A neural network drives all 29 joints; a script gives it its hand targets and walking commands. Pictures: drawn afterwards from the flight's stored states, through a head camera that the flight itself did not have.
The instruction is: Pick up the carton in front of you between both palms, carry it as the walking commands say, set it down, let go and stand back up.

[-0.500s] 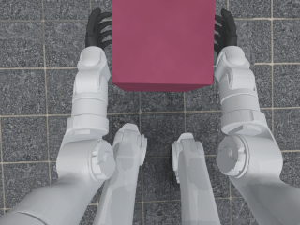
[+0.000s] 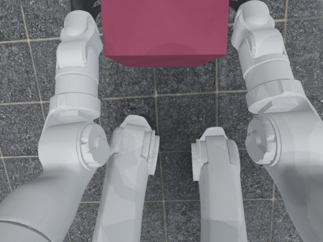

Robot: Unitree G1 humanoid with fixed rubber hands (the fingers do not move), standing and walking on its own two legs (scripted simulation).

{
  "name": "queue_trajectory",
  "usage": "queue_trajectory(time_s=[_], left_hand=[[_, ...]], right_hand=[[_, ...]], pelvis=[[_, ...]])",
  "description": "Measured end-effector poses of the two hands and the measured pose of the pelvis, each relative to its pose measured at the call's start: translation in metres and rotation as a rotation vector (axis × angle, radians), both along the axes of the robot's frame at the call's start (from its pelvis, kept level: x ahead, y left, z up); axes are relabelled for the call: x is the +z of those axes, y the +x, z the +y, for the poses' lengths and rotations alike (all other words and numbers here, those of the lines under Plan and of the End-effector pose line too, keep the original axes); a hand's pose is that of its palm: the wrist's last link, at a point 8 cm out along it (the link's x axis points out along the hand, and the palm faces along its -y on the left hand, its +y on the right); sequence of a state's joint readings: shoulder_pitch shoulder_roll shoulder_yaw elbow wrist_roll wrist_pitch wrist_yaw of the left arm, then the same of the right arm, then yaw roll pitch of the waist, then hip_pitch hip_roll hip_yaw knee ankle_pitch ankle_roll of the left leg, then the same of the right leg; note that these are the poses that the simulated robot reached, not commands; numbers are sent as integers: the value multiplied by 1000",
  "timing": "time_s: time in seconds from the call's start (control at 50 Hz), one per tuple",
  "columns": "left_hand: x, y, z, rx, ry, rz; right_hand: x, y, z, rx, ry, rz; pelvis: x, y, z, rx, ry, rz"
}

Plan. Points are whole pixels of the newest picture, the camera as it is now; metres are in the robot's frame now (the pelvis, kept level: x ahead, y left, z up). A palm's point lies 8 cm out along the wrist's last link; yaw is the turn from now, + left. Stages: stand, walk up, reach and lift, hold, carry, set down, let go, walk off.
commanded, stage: set down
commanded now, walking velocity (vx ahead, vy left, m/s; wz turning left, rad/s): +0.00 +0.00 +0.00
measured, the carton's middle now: (163, 16) +0.53 +0.09 -0.24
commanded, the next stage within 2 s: none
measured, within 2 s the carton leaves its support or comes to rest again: rests again in 1.06 s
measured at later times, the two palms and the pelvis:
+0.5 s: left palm (90, 18) +0.50 +0.22 -0.18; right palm (244, 10) +0.55 -0.08 -0.19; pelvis +0.00 +0.00 -0.02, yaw +0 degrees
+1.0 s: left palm (90, 18) +0.50 +0.23 -0.19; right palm (241, 9) +0.55 -0.07 -0.20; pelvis +0.00 +0.00 -0.02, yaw +1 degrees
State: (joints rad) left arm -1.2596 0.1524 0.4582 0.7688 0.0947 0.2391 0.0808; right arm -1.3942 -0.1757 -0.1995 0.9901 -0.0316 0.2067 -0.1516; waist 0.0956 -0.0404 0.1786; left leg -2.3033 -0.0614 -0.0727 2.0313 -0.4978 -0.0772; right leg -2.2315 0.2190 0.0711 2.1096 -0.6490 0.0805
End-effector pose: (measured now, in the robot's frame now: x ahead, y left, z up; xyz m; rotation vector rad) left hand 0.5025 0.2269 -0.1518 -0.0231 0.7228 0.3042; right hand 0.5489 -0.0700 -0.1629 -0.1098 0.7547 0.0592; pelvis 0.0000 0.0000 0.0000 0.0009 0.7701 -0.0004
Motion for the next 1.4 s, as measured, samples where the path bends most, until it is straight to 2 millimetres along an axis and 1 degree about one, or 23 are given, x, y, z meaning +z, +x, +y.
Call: queue_trajectory(time_s=[0.06,0.12,0.26,0.32,0.38,0.44,0.6,0.72,0.92,1.02,1.06,1.12,1.16,1.22,1.26,1.3,1.34,1.4], left_hand=[[0,7,0,6,-9,-12],[-2,9,-3,-4,-18,-6],[-16,0,-11,-27,-35,19],[-21,-7,-9,-27,-30,35],[-24,-10,-5,-24,-25,39],[-23,-8,-2,-22,-23,31],[-27,0,-1,-51,-16,36],[-36,-4,5,-63,-3,67],[-38,-2,6,-85,-9,73],[-41,-2,6,-61,-21,62],[-44,-4,6,-59,-19,61],[-56,-12,8,-49,-15,89],[-63,-18,14,-18,-5,94],[-68,-24,31,29,25,86],[-67,-22,43,50,36,50],[-62,-17,51,58,34,10],[-57,-13,54,50,29,-14],[-49,-8,52,36,15,-25]], right_hand=[[-3,5,-1,-4,9,-9],[-5,6,-4,0,0,-3],[-16,-5,-14,-12,-4,24],[-20,-8,-12,7,-12,37],[-22,-8,-7,19,-19,41],[-22,-6,-4,24,-16,33],[-25,-3,-7,48,6,34],[-28,1,0,66,42,30],[-32,-1,-2,66,63,1],[-34,1,-4,82,61,-13],[-37,1,-5,96,47,-9],[-50,-5,-14,93,11,14],[-57,-8,-23,70,-6,20],[-66,-10,-36,42,-21,25],[-63,-4,-41,35,-30,-4],[-56,4,-43,29,-32,-39],[-46,12,-43,19,-28,-72],[-30,19,-39,25,-30,-97]], pelvis=[[-5,1,-1,1,8,-12],[-7,4,-2,2,9,-7],[-10,6,-2,-4,7,-1],[-12,4,-3,-9,9,-17],[-13,1,-3,-12,12,-34],[-14,-1,-3,-12,14,-51],[-18,-1,-2,-10,14,-61],[-19,1,-2,-11,13,-57],[-21,0,-1,3,22,-72],[-23,-2,-3,3,26,-93],[-24,-2,-3,3,28,-101],[-24,-3,-3,0,28,-111],[-24,-3,-3,-4,26,-111],[-26,-3,-2,-8,23,-110],[-27,-3,-1,-9,22,-114],[-29,-5,1,-8,19,-121],[-30,-6,2,-7,17,-127],[-30,-6,5,-1,13,-127]])
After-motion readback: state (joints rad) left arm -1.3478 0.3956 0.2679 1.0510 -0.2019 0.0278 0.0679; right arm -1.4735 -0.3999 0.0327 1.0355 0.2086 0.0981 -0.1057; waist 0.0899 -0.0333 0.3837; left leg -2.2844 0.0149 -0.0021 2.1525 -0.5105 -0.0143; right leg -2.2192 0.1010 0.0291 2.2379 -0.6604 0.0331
